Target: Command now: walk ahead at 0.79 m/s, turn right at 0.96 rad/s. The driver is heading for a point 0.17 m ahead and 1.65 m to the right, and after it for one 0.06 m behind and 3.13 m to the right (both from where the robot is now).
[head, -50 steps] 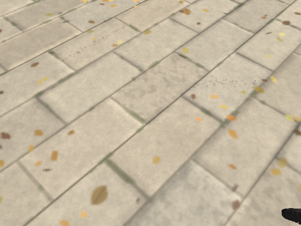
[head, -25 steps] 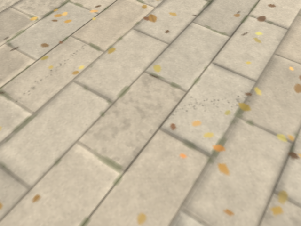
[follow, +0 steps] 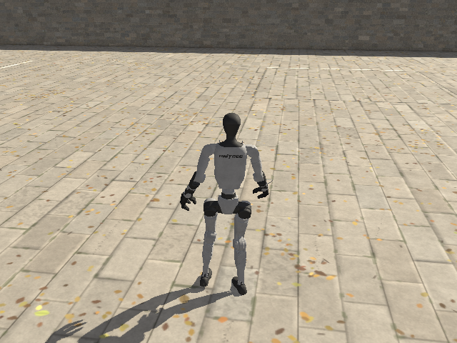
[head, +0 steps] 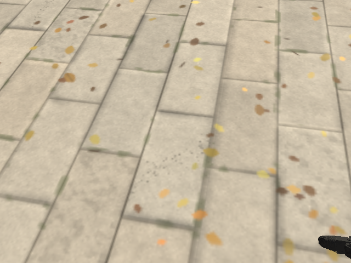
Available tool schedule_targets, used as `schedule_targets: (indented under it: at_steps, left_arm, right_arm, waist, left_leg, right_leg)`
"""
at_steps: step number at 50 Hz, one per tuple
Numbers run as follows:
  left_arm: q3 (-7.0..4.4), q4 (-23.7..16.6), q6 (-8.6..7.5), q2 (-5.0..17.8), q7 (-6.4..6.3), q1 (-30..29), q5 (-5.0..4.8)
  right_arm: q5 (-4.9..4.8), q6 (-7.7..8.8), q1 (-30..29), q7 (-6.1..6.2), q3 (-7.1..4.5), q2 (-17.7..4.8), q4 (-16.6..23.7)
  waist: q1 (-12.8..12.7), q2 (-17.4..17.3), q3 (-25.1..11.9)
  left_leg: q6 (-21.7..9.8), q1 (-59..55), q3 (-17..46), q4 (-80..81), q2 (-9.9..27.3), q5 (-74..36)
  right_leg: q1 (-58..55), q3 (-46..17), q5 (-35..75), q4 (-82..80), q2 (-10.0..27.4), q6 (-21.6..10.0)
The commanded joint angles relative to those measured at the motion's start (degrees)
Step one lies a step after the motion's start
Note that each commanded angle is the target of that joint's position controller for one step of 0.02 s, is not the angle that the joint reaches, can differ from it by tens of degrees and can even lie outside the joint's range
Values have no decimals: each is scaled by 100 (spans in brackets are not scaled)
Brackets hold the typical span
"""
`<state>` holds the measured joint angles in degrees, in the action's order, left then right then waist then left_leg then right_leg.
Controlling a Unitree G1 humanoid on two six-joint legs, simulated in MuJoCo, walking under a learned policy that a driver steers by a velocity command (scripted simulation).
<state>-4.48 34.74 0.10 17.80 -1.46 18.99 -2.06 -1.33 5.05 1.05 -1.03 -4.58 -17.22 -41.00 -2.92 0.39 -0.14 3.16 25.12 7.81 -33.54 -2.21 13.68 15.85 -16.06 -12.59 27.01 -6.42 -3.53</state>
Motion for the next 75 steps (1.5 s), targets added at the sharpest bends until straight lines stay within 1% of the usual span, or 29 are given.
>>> schedule_targets:
  at_steps: [1, 3, 5, 6, 8, 14, 21, 24, 27, 28, 29, 30, 32, 35, 38, 44, 47, 48, 49, 50, 52, 56, 67, 70, 71, 72, 73, 74, 75]
  left_arm:
    - [-163, -568, -25, 728, 25, -469, -33]
    - [-27, -694, -52, 372, 67, -706, -15]
    - [211, -1120, -197, -230, 121, -503, -104]
    - [141, -1125, -234, 241, 126, -605, -147]
    - [9, -905, -176, 582, 144, -722, 67]
    - [93, -979, -139, 235, 314, -1101, -90]
    - [208, -1099, -258, 7, 605, -2195, -96]
    - [97, -1092, -277, 210, 696, -2061, -104]
    - [-491, -152, -123, 1286, 532, 1339, -121]
    - [-410, 152, -91, 1356, 399, 1325, -80]
    - [-347, -261, -244, 1445, 391, 891, 112]
    - [-326, -229, -333, 1038, 364, 1137, 141]
    - [-216, -164, -500, 827, 392, 428, 180]
    - [-90, -201, -521, 489, 296, -354, 191]
    - [-80, -86, -506, 522, 104, -412, 80]
    - [-237, 274, -449, 730, 4, 190, -101]
    - [-185, 250, -342, 599, 80, 10, 108]
    - [10, 74, -354, 87, 142, -65, 290]
    - [223, -255, -428, -602, 188, 1117, -176]
    - [208, -117, -371, -21, 119, 756, -349]
    - [69, -211, -294, 506, 117, -441, -42]
    - [58, -414, -101, 191, 237, -700, -110]
    - [106, -751, -226, 239, 592, -2107, -24]
    - [-234, -436, -134, 868, 560, -544, -149]
    - [-474, -2, -67, 1298, 505, 940, -116]
    - [-535, 356, -4, 1405, 381, 1567, -166]
    - [-440, 70, -118, 1710, 389, 842, 10]
    - [-370, -134, -271, 1310, 406, 820, 99]
    - [-322, -64, -410, 1081, 409, 804, 149]
  right_arm:
    - [-112, 193, -225, 11, -119, -446, 473]
    - [-131, 242, 769, 44, -264, -676, 211]
    - [247, 236, 1866, 19, -367, -1384, 90]
    - [223, 230, 1378, 18, -384, -1309, 197]
    - [95, 156, 1497, 89, -213, -800, 178]
    - [249, 145, 1867, 117, 13, -380, -272]
    - [275, 78, 2356, 231, 67, -689, -597]
    - [268, -38, 2443, 379, -45, -1320, -609]
    - [179, -71, 1648, 359, -110, -1428, -198]
    - [381, 124, 1796, 251, 179, -329, -10]
    - [36, 436, 2218, 170, 346, -139, 540]
    - [-45, 638, 1179, 142, 228, -806, 721]
    - [-61, 637, 1047, 172, 242, -648, 737]
    - [107, 297, 1523, 125, 159, -671, 547]
    - [327, 248, 492, 120, 265, -397, 957]
    - [-98, 288, -368, 73, 98, -625, 1284]
    - [-176, 307, 1502, 119, -244, -1104, 934]
    - [-83, 243, 2906, 200, -296, -1338, 750]
    - [259, 234, 2874, 51, -320, -1854, 593]
    - [216, 194, 2367, 24, -236, -1278, 791]
    - [194, 70, 1951, 109, -117, -783, 700]
    - [147, 118, 1585, 135, 14, -288, 261]
    - [215, 56, 1861, 207, -128, -1197, -224]
    - [154, -147, 1680, 251, -254, -1679, -115]
    - [107, -140, 1327, 251, -261, -1644, 65]
    - [95, -38, 1222, 232, -96, -1033, 79]
    - [148, 228, 1899, 169, 220, -46, 538]
    - [-16, 518, 1402, 121, 207, -594, 845]
    - [-165, 619, 744, 127, 156, -814, 983]
  waist:
    - [232, 990, -113]
    - [706, 721, -331]
    - [748, -1354, -840]
    - [667, -1404, -304]
    - [773, -593, 57]
    - [660, -628, 639]
    - [846, -278, 1164]
    - [366, -904, 588]
    - [-1469, -935, -798]
    - [-750, 952, -540]
    - [-162, 1660, -1993]
    - [-717, 555, -1673]
    - [99, -757, -185]
    - [748, -289, 482]
    - [514, -55, 916]
    - [-13, 549, 417]
    - [1102, 721, -674]
    - [1624, 203, -1778]
    - [647, -3138, -2647]
    - [806, -2690, -1879]
    - [983, -651, -530]
    - [490, -765, 220]
    - [468, -164, 953]
    - [-608, -946, -87]
    - [-1288, -788, -724]
    - [-1337, 262, -512]
    - [-71, 2120, -978]
    - [-417, 1397, -1797]
    - [-380, 518, -909]
  left_leg:
    - [18, -1048, -231, 576, -107, -357]
    - [-222, -2718, -149, 975, 372, -487]
    - [-1252, -4283, 3368, 1938, 2605, 2974]
    - [-1429, -3838, 3748, 2134, 2842, 3556]
    - [-1033, -3366, 2168, 1968, 2193, 2495]
    - [-733, -2432, -262, 2302, 1477, 131]
    - [-347, -2799, -1802, 2457, 1390, -2610]
    - [-251, -3107, -2201, 1368, 1606, -7575]
    - [-470, -1287, -2014, -2734, 1509, -7416]
    - [-415, 996, -1671, -5195, 412, 1216]
    - [-472, 2431, -267, -6341, -77, 1923]
    - [-672, 2692, 183, -5820, 221, 1028]
    - [-586, 2221, 161, -4778, 573, 487]
    - [-164, 1357, 118, -3720, 884, 432]
    - [128, 462, -476, -1982, 703, -789]
    - [211, -729, -118, 357, 348, -1978]
    - [-99, -2391, -326, 24, 377, -772]
    - [-325, -4417, 567, -476, 1223, 536]
    - [-1299, -5637, 4476, 1451, 2713, 3317]
    - [-1217, -5066, 4931, 2011, 2686, 4564]
    - [-931, -3567, 2711, 1800, 2198, 2343]
    - [-904, -2187, 737, 2022, 1778, 545]
    - [-564, -2577, -2196, 2415, 1477, -4302]
    - [-638, -2902, -2251, 28, 1733, -8222]
    - [-644, -1965, -2079, -1674, 1632, -7834]
    - [-385, -320, -1979, -4085, 742, -2264]
    - [-267, 1805, -1014, -6054, -191, 1981]
    - [-491, 2430, 111, -5992, -62, 1475]
    - [-616, 2591, 98, -5443, 153, 1045]
  right_leg:
    - [654, -1564, -1967, -773, 1005, -717]
    - [1699, -1225, -2280, 207, 756, -351]
    - [3889, 290, -2180, 3209, 174, 8]
    - [4509, 659, -1524, 4123, 853, 141]
    - [4505, 942, -824, 4947, 1092, 184]
    - [4300, 1057, 586, 5229, 1410, 283]
    - [3574, 2153, 1325, 2786, 1081, -24]
    - [1911, 2935, 805, 2125, 343, -348]
    - [-2548, 2060, 903, 943, 248, -1051]
    - [-3873, 690, 927, 1340, 968, -1297]
    - [-4845, -2913, -1732, -60, 2118, -2564]
    - [-4316, -3415, -2524, -1135, 2131, -2151]
    - [-2141, -2612, -1607, -1439, 1897, -1837]
    - [-163, -1278, -797, -1588, 1164, -1709]
    - [1452, -220, -19, -1632, 548, -1470]
    - [427, -731, -787, -884, 689, -816]
    - [-185, -615, 1265, 1358, 628, -358]
    - [899, -273, 732, 3493, 448, -141]
    - [2671, 207, -2089, 5603, -78, 36]
    - [3422, 521, -1413, 6159, 516, 49]
    - [3347, 969, -773, 5975, 939, 49]
    - [2886, 956, -648, 5190, 1505, -42]
    - [2045, 2465, 1537, 2011, 883, -337]
    - [89, 2809, 451, 2118, 207, -636]
    - [-1866, 2436, 542, 1655, 182, -925]
    - [-3202, 1532, 688, 1084, 533, -1183]
    - [-4186, -1580, -257, 423, 1472, -2163]
    - [-4333, -3440, -2286, -951, 2059, -2472]
    - [-3495, -3495, -2505, -1466, 2078, -2108]
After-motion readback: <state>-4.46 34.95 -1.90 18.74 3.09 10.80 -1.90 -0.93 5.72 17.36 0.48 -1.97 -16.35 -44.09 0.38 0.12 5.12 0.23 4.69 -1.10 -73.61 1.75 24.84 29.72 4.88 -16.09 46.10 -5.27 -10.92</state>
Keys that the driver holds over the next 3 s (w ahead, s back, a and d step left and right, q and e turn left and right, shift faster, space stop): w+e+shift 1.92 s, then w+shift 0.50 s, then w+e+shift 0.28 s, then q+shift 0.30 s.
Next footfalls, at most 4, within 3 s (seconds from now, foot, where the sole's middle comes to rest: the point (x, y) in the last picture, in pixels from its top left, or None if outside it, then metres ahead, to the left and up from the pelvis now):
0.08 left None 0.12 0.16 -0.78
0.54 right None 0.45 -0.19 -0.78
0.96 left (268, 169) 0.91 -0.30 -0.78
1.44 right None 0.81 -0.77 -0.78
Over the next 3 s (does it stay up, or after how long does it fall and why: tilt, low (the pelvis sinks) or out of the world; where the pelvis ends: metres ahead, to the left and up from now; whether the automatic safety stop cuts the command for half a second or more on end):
stays up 0.35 -1.75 -0.01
